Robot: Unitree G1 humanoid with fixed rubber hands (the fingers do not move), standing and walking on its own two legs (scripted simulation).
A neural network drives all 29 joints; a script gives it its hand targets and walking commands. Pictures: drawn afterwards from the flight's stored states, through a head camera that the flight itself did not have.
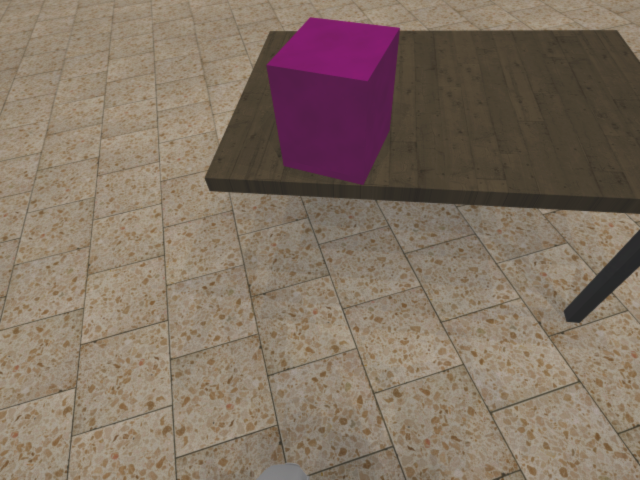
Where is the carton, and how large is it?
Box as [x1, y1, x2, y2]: [266, 17, 399, 184]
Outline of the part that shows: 310,17 266,65 283,163 286,166 363,184 389,130 399,28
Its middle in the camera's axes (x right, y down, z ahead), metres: +0.04 -0.31 +0.86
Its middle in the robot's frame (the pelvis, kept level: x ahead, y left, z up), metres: +0.86 +0.02 -0.03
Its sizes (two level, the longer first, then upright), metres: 0.210 0.200 0.250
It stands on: a table, 0.60 m high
